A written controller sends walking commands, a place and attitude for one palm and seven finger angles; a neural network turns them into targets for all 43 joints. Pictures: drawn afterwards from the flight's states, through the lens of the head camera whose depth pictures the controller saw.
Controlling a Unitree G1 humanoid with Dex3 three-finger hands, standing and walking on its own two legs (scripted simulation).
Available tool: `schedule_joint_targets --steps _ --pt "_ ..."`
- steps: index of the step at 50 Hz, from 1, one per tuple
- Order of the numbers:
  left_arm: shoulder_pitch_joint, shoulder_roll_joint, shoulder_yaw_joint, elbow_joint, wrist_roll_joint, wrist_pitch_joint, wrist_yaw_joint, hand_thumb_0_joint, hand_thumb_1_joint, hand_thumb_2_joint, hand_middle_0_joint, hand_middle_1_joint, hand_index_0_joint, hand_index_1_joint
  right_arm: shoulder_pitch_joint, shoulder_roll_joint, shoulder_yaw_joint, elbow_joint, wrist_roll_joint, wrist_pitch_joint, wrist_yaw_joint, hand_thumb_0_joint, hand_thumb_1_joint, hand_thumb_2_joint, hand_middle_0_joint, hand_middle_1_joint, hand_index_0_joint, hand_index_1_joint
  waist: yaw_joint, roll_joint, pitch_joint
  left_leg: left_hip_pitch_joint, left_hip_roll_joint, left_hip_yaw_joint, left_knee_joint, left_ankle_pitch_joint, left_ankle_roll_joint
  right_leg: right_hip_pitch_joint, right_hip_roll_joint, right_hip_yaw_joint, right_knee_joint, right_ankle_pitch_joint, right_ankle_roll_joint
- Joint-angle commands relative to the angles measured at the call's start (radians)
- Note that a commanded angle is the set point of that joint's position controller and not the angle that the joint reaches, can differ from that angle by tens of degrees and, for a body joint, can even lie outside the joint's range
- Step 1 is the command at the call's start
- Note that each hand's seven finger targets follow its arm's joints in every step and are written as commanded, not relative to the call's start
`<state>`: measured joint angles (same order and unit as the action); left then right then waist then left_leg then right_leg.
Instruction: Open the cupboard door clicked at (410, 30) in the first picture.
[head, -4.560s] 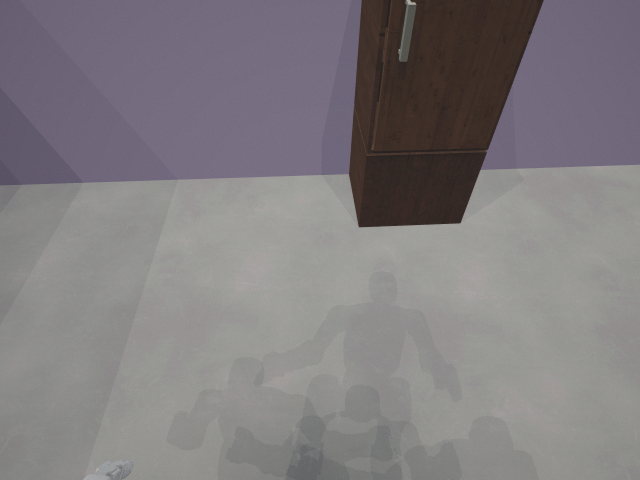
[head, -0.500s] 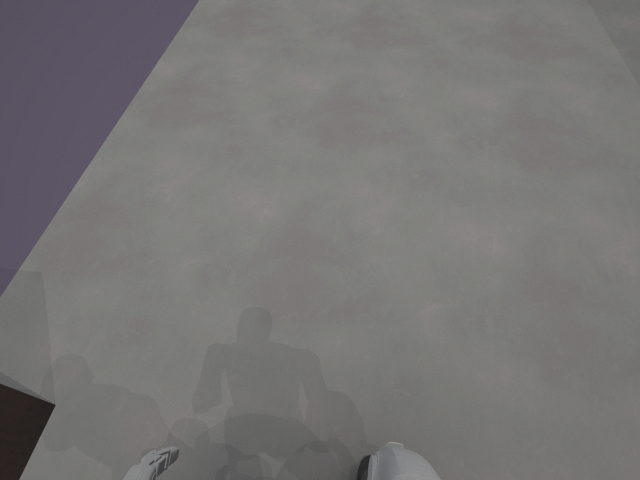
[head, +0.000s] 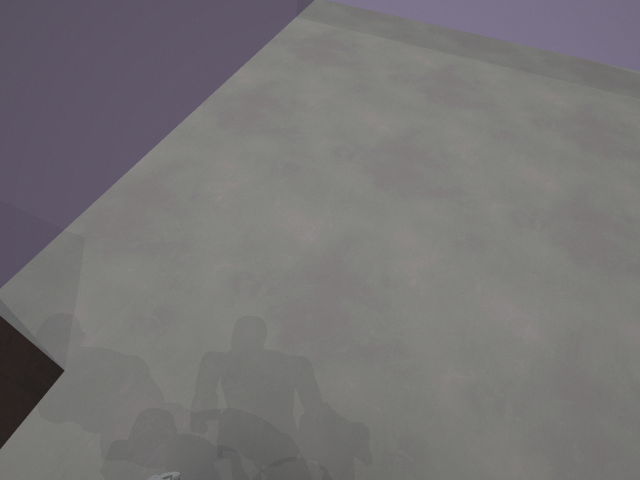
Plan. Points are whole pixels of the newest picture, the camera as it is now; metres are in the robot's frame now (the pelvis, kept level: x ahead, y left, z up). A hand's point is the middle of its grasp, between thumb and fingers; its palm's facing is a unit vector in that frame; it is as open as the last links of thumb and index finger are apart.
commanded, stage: turn to face it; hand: left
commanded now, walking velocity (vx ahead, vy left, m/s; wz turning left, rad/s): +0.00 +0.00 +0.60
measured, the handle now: out of the picture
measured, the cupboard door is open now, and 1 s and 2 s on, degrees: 0 0 0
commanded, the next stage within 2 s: take the last steps up to it in 1.98 s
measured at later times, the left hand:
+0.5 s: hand out of the picture +0.05 +0.17 -0.13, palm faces +0.27 -0.92 -0.28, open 7.4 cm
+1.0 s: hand out of the picture -0.12 +0.19 -0.16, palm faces +0.57 -0.78 -0.27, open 7.4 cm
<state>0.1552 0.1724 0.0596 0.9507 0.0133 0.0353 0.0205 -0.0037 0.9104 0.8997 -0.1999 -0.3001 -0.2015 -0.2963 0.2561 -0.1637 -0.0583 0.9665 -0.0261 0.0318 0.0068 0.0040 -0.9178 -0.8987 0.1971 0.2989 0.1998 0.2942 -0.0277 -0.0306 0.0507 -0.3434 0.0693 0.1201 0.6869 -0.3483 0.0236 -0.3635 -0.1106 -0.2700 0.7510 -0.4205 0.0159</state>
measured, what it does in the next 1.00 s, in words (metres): steps on the spot, turning left: right foot, then left foot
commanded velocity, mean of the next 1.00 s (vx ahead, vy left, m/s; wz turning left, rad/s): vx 0.00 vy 0.00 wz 0.60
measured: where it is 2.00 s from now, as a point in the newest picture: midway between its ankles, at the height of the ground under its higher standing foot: outside the picture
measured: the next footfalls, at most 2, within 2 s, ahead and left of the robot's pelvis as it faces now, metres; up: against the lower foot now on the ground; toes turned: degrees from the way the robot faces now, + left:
right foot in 0.44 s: +0.05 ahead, -0.16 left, +0.00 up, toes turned +10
left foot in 0.86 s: -0.06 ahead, +0.08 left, +0.00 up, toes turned +36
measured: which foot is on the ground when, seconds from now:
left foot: down 0.00-0.44, up 0.46-0.84, down 0.86-1.00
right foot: up 0.00-0.42, down 0.44-0.86, up 0.88-1.00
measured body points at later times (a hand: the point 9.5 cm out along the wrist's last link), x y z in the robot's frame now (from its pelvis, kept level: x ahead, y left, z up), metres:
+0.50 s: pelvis -0.02 -0.05 +0.01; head +0.01 -0.08 +0.46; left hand +0.03 +0.22 -0.11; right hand +0.11 -0.30 -0.15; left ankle +0.00 +0.08 -0.69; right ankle +0.01 -0.17 -0.72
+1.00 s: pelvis -0.04 -0.03 +0.01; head -0.01 +0.02 +0.46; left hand -0.15 +0.23 -0.14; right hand +0.19 -0.18 -0.12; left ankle -0.10 +0.06 -0.72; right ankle +0.00 -0.17 -0.65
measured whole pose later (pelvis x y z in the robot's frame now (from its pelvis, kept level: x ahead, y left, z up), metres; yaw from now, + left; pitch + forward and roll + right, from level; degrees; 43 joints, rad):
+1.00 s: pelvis -0.04 -0.03 +0.01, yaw +33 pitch +1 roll +0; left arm 0.21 0.28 0.08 0.94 0.01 0.08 0.01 0.01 0.91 0.90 -0.20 -0.30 -0.20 -0.30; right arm 0.14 -0.22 -0.06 0.89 -0.02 0.02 0.01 0.00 -0.91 -0.90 0.20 0.30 0.20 0.29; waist 0.01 -0.04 0.10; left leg -0.28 0.01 0.05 0.58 -0.31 0.02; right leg -0.46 -0.13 -0.09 1.11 -0.48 0.10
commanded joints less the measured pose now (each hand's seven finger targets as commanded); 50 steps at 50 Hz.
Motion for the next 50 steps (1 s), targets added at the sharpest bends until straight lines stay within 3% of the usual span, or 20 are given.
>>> schedule_joint_targets --steps 1,5,13,19,20,21,22,23,24,27,28,33,38,41,42,43,44,45,46,50 --pt "-0.048 0.074 0.038 -0.112 0.011 -0.012 -0.005 0.000 0.900 0.900 -0.200 -0.300 -0.200 -0.300 0.091 -0.209 -0.047 -0.048 -0.005 -0.025 -0.026 0.000 -0.900 -0.900 0.200 0.300 0.200 0.300 -0.016 0.243 -0.098 0.196 0.296 -0.427 -0.388 0.423 0.157 -0.280 0.004 0.227 0.411 -0.060 0.047" --pt "0.006 0.097 0.040 -0.076 0.004 -0.015 -0.011 0.000 0.900 0.900 -0.200 -0.300 -0.200 -0.300 0.029 -0.197 -0.037 -0.069 0.004 -0.041 -0.032 0.000 -0.900 -0.900 0.200 0.300 0.200 0.300 0.007 0.117 -0.144 0.254 0.197 -0.291 -0.339 0.544 0.115 -0.244 0.013 0.252 0.400 0.053 0.074" --pt "-0.033 0.112 0.034 -0.100 -0.006 -0.003 0.000 0.000 0.900 0.900 -0.200 -0.300 -0.200 -0.300 0.035 -0.233 -0.054 -0.060 0.001 -0.020 -0.020 0.000 -0.900 -0.900 0.200 0.300 0.200 0.300 -0.021 0.178 -0.096 0.222 0.185 -0.394 -0.355 0.425 0.150 -0.151 0.038 0.257 0.162 -0.023 0.091" --pt "0.082 0.128 0.034 -0.090 -0.014 -0.014 0.006 0.000 0.900 0.900 -0.200 -0.300 -0.200 -0.300 -0.062 -0.257 -0.071 -0.097 0.003 -0.002 -0.009 0.000 -0.900 -0.900 0.200 0.300 0.200 0.300 0.032 0.205 -0.118 0.062 0.115 -0.449 -0.294 0.347 0.105 0.127 0.093 0.229 -0.189 0.086 0.064" --pt "0.123 0.145 0.039 -0.081 -0.011 -0.021 0.009 0.000 0.900 0.900 -0.200 -0.300 -0.200 -0.300 -0.081 -0.243 -0.071 -0.108 0.009 0.000 -0.006 0.000 -0.900 -0.900 0.200 0.300 0.200 0.300 0.055 0.166 -0.129 -0.011 0.078 -0.423 -0.248 0.282 0.066 0.240 0.075 0.228 -0.329 0.177 0.055" --pt "0.158 0.217 0.052 -0.083 0.003 -0.032 0.016 0.000 0.900 0.900 -0.200 -0.300 -0.200 -0.300 -0.070 -0.189 -0.065 -0.122 0.018 0.002 0.000 0.000 -0.900 -0.900 0.200 0.300 0.200 0.300 0.070 -0.016 -0.147 -0.170 -0.014 -0.326 -0.079 0.103 -0.005 0.381 -0.097 0.384 -0.477 0.124 0.006" --pt "0.143 0.320 0.067 -0.101 0.017 -0.037 0.022 0.000 0.900 0.900 -0.200 -0.300 -0.200 -0.300 -0.081 -0.127 -0.053 -0.159 0.015 0.004 0.003 0.000 -0.900 -0.900 0.200 0.300 0.200 0.300 0.077 -0.312 -0.098 -0.342 -0.150 -0.148 0.189 -0.207 -0.082 0.365 -0.368 0.668 -0.540 0.172 -0.105" --pt "0.107 0.302 0.055 -0.121 0.008 -0.030 0.025 0.000 0.900 0.900 -0.200 -0.300 -0.200 -0.300 -0.117 -0.189 -0.066 -0.161 0.004 0.008 0.003 0.000 -0.900 -0.900 0.200 0.300 0.200 0.300 0.073 -0.203 -0.068 -0.282 -0.083 -0.198 0.364 -0.224 -0.062 0.194 -0.403 0.614 -0.532 0.186 -0.150" --pt "0.021 0.240 0.048 -0.137 0.008 -0.036 0.026 0.000 0.900 0.900 -0.200 -0.300 -0.200 -0.300 -0.096 -0.187 -0.069 -0.140 -0.001 0.020 0.009 0.000 -0.900 -0.900 0.200 0.300 0.200 0.300 0.023 -0.160 -0.023 -0.269 -0.060 -0.222 0.449 -0.136 -0.058 0.117 -0.324 0.517 -0.541 0.122 -0.134" --pt "-0.060 0.180 0.024 -0.157 0.007 -0.040 0.017 0.000 0.900 0.900 -0.200 -0.300 -0.200 -0.300 -0.039 -0.170 -0.066 -0.096 0.000 0.032 0.025 0.000 -0.900 -0.900 0.200 0.300 0.200 0.300 -0.028 -0.149 0.037 -0.256 -0.034 -0.147 0.554 0.001 -0.088 0.081 -0.197 0.310 -0.478 0.251 -0.082" --pt "-0.040 0.180 0.023 -0.155 0.009 -0.043 0.016 0.000 0.900 0.900 -0.200 -0.300 -0.200 -0.300 -0.044 -0.163 -0.063 -0.095 0.001 0.032 0.026 0.000 -0.900 -0.900 0.200 0.300 0.200 0.300 -0.019 -0.154 0.033 -0.252 -0.032 -0.128 0.547 0.013 -0.095 0.108 -0.190 0.270 -0.462 0.294 -0.081" --pt "0.076 0.217 0.031 -0.119 0.014 -0.038 0.015 0.000 0.900 0.900 -0.200 -0.300 -0.200 -0.300 -0.157 -0.159 -0.050 -0.130 0.007 0.032 0.028 0.000 -0.900 -0.900 0.200 0.300 0.200 0.300 0.050 -0.157 -0.003 -0.227 -0.013 -0.070 0.348 -0.044 -0.114 0.235 -0.236 0.225 -0.427 0.398 -0.114" --pt "0.122 0.259 0.047 -0.103 0.019 -0.031 0.010 0.000 0.900 0.900 -0.200 -0.300 -0.200 -0.300 -0.185 -0.138 -0.029 -0.149 0.014 0.012 0.026 0.000 -0.900 -0.900 0.200 0.300 0.200 0.300 0.085 -0.201 -0.081 -0.103 -0.033 -0.007 0.070 -0.097 -0.093 0.319 -0.268 0.190 -0.319 0.622 -0.123" --pt "0.099 0.266 0.051 -0.101 0.008 -0.023 0.005 0.000 0.900 0.900 -0.200 -0.300 -0.200 -0.300 -0.092 -0.171 -0.034 -0.129 0.012 -0.001 0.021 0.000 -0.900 -0.900 0.200 0.300 0.200 0.300 0.033 -0.159 -0.134 0.085 -0.049 0.016 -0.174 0.094 -0.071 0.269 -0.242 0.105 -0.179 0.605 -0.054" --pt "0.091 0.241 0.049 -0.108 0.001 -0.019 0.002 0.000 0.900 0.900 -0.200 -0.300 -0.200 -0.300 -0.021 -0.226 -0.049 -0.113 0.011 -0.012 0.022 0.000 -0.900 -0.900 0.200 0.300 0.200 0.300 -0.009 -0.025 -0.183 0.257 0.008 -0.074 -0.291 0.271 -0.047 0.154 -0.211 0.080 -0.011 0.497 -0.006" --pt "0.079 0.171 0.038 -0.150 -0.007 -0.017 -0.007 0.000 0.900 0.900 -0.200 -0.300 -0.200 -0.300 0.041 -0.347 -0.080 -0.109 0.005 -0.021 0.013 0.000 -0.900 -0.900 0.200 0.300 0.200 0.300 -0.047 0.309 -0.205 0.441 0.282 -0.438 -0.301 0.671 0.079 -0.172 -0.061 0.056 0.215 -0.047 0.082" --pt "0.003 0.158 0.020 -0.182 0.002 -0.008 -0.002 0.000 0.900 0.900 -0.200 -0.300 -0.200 -0.300 0.107 -0.385 -0.086 -0.080 0.015 -0.013 0.006 0.000 -0.900 -0.900 0.200 0.300 0.200 0.300 -0.076 0.305 -0.205 0.420 0.374 -0.494 -0.294 0.879 0.182 -0.246 -0.027 0.160 0.346 -0.269 0.088" --pt "-0.014 0.166 0.025 -0.180 0.004 -0.002 -0.002 0.000 0.900 0.900 -0.200 -0.300 -0.200 -0.300 0.090 -0.358 -0.078 -0.076 0.010 -0.012 -0.001 0.000 -0.900 -0.900 0.200 0.300 0.200 0.300 -0.060 0.210 -0.171 0.380 0.359 -0.424 -0.289 0.801 0.198 -0.256 -0.050 0.206 0.408 -0.208 0.076" --pt "-0.027 0.152 0.030 -0.165 0.006 -0.001 0.000 0.000 0.900 0.900 -0.200 -0.300 -0.200 -0.300 0.056 -0.320 -0.071 -0.080 0.007 -0.019 -0.011 0.000 -0.900 -0.900 0.200 0.300 0.200 0.300 -0.055 0.284 -0.156 0.342 0.284 -0.401 -0.293 0.770 0.168 -0.268 -0.048 0.230 0.425 -0.146 0.080" --pt "0.012 0.168 0.034 -0.124 0.000 -0.004 -0.012 0.000 0.900 0.900 -0.200 -0.300 -0.200 -0.300 -0.074 -0.267 -0.046 -0.120 0.006 -0.024 -0.018 0.000 -0.900 -0.900 0.200 0.300 0.200 0.300 0.004 0.174 -0.104 0.236 0.167 -0.303 -0.303 0.653 0.120 -0.191 -0.012 0.249 0.390 -0.004 0.091"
